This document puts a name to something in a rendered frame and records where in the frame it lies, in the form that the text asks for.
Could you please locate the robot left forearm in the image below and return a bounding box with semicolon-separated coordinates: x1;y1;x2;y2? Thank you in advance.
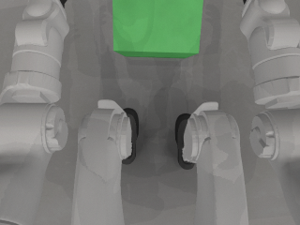
0;0;69;105

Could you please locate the right robot foot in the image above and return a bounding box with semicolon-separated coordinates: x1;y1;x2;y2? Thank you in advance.
175;113;195;170

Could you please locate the robot right upper arm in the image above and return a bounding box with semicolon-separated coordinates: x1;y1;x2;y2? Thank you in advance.
249;108;300;225

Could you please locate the robot right forearm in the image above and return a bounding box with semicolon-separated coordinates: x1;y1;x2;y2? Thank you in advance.
239;0;300;109

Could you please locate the carton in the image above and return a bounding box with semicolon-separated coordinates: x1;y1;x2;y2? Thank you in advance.
112;0;203;59

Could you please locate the robot left upper arm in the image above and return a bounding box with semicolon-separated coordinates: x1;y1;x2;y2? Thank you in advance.
0;102;68;225

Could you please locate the left robot shin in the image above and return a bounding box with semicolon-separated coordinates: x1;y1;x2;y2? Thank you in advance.
78;99;132;159

